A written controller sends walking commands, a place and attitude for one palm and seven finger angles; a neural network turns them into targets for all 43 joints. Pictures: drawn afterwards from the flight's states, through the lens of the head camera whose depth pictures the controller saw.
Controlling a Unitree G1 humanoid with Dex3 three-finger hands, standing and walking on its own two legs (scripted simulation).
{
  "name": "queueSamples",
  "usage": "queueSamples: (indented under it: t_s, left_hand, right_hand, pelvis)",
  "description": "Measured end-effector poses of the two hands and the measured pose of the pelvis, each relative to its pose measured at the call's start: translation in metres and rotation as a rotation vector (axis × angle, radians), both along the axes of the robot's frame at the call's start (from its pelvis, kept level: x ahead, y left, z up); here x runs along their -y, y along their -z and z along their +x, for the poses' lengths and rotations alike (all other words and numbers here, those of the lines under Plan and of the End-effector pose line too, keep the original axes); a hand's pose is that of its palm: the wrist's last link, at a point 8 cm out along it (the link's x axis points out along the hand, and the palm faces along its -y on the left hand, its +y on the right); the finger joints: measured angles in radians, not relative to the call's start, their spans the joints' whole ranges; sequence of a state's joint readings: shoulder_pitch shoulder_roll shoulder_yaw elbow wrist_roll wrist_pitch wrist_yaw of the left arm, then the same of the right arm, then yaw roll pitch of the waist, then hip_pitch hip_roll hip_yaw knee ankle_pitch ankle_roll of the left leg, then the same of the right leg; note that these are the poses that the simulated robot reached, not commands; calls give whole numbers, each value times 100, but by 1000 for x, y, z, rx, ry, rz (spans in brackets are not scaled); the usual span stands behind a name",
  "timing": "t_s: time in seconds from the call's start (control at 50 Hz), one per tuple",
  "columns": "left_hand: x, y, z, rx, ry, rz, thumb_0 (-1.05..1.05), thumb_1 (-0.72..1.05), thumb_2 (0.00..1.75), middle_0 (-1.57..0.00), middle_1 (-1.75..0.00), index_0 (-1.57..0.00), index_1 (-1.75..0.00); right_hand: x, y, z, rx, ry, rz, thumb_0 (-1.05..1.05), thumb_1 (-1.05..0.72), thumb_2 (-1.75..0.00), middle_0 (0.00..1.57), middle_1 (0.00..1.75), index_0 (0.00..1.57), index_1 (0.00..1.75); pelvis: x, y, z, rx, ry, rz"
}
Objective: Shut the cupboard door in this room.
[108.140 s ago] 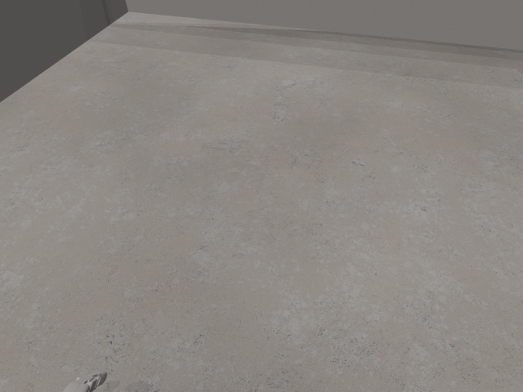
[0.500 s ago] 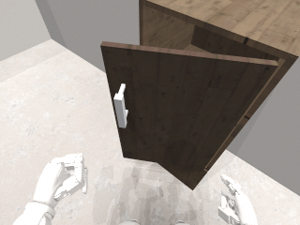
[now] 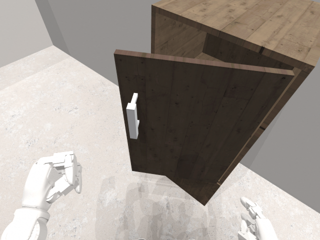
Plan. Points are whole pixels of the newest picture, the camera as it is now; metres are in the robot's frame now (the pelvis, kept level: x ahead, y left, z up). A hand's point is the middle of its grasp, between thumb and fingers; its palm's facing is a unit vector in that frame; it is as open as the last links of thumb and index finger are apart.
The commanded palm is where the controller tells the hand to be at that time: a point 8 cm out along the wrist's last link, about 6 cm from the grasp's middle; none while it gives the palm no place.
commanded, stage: raise the hand and make a fist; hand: left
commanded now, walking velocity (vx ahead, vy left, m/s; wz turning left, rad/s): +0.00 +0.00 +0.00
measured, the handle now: (134, 116) +0.41 +0.10 +0.07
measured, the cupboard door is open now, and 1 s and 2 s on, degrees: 31 31 29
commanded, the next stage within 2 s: bring the fist close to the handle in 0.02 s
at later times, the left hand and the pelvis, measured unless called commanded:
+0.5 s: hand (111, 174) +0.25 +0.13 +0.05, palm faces -0.13 -0.99 -0.02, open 3.1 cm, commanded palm +0.24 +0.19 +0.07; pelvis +0.00 -0.01 +0.00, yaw +0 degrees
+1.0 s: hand (130, 154) +0.30 +0.09 +0.07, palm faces -0.06 -1.00 -0.03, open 3.1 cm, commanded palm +0.28 +0.14 +0.07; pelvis +0.01 -0.03 +0.00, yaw +0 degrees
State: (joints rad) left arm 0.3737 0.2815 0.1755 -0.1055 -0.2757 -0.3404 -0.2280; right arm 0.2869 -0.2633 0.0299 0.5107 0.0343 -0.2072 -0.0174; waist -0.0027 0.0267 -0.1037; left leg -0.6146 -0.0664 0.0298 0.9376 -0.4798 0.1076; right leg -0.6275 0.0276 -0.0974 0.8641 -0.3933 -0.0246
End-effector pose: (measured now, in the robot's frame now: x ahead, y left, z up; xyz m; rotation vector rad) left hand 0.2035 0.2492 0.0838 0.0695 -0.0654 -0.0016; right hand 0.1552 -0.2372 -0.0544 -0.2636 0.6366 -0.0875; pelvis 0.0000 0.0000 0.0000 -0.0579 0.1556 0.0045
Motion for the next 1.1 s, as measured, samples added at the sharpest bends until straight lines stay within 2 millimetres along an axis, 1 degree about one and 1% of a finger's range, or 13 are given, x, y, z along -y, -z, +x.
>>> queueSamples:
  t_s: [0.14, 0.22, 0.3, 0.34, 0.46, 0.52, 0.62, 0.68, 0.78, 0.84, 0.92, 0.96, 1.1]
  left_hand:
    - [10, 29, -3, -175, 66, -21, 2, 91, 90, -130, -150, -130, -150]
    - [11, 17, -3, -113, 52, -16, 2, 90, 90, -130, -150, -130, -150]
    - [12, 3, 6, -3, 18, -24, 2, 90, 90, -130, -150, -130, -150]
    - [20, 5, 13, -7, 32, -38, 2, 90, 90, -130, -150, -130, -150]
    - [55, 29, 31, -151, 132, -46, 2, 91, 90, -130, -150, -130, -150]
    - [59, 22, 37, -128, 116, -34, 2, 90, 90, -130, -150, -130, -150]
    - [55, 3, 44, -22, 34, -33, 2, 90, 90, -130, -150, -130, -150]
    - [59, 9, 46, -47, 37, -33, 2, 91, 90, -130, -150, -130, -150]
    - [82, 27, 46, -141, 104, -41, 2, 91, 90, -130, -150, -130, -150]
    - [91, 22, 51, -107, 108, -36, 2, 91, 90, -130, -150, -130, -150]
    - [93, 8, 65, -17, 69, -33, 2, 90, 90, -130, -150, -130, -150]
    - [95, 6, 71, -8, 58, -35, 2, 90, 90, -130, -150, -130, -150]
    - [116, 23, 79, -124, 105, -34, 2, 91, 90, -130, -150, -130, -150]
  right_hand:
    - [-5, 2, 3, 9, 6, 23, 1, -91, -90, 21, 30, 20, 30]
    - [-7, 0, 5, 18, -4, 17, 1, -91, -90, 21, 30, 20, 30]
    - [-8, 3, 7, 13, -27, 16, 1, -91, -90, 21, 30, 20, 30]
    - [-7, 6, 8, 6, -31, 21, 1, -91, -90, 21, 30, 20, 30]
    - [-3, 11, 4, -21, 2, 33, 1, -91, -90, 21, 30, 20, 30]
    - [0, 10, 1, -30, 19, 36, 1, -91, -90, 21, 30, 20, 30]
    - [5, 13, -1, -54, 19, 49, 1, -91, -90, 21, 30, 20, 30]
    - [9, 17, 0, -72, 14, 56, 1, -91, -90, 21, 30, 20, 30]
    - [16, 19, 2, -80, 23, 50, 1, -91, -90, 21, 30, 20, 30]
    - [20, 18, 5, -74, 27, 44, 1, -91, -90, 21, 30, 20, 30]
    - [23, 19, 8, -71, 19, 50, 1, -91, -90, 20, 30, 20, 30]
    - [24, 20, 9, -75, 15, 59, 1, -91, -90, 20, 30, 20, 30]
    - [29, 21, 7, -99, 28, 80, 1, -91, -90, 20, 30, 20, 30]
  pelvis:
    - [-1, 0, -1, -4, 1, 0]
    - [0, 0, -1, 2, 1, 1]
    - [1, 2, -2, 0, -9, 0]
    - [1, 3, -2, -4, -13, -1]
    - [3, 2, 0, -15, -1, 10]
    - [6, 1, 3, -14, 11, 17]
    - [11, -1, 7, -17, 12, 21]
    - [14, 0, 8, -22, 8, 22]
    - [18, 1, 9, -25, 7, 26]
    - [22, 1, 9, -23, 10, 30]
    - [26, 2, 9, -23, 9, 35]
    - [28, 2, 9, -25, 9, 37]
    - [34, -1, 11, -22, 13, 45]
